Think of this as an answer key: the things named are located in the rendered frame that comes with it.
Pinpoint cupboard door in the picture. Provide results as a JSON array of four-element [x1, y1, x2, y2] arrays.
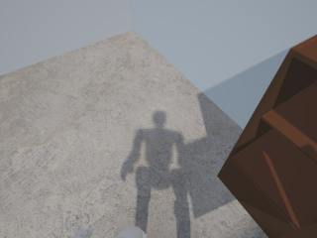
[[279, 223, 317, 238]]

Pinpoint robot left hand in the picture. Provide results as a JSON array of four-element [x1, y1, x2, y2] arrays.
[[70, 227, 94, 238]]

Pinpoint robot left thigh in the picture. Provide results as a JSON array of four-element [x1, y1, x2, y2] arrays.
[[115, 226, 148, 238]]

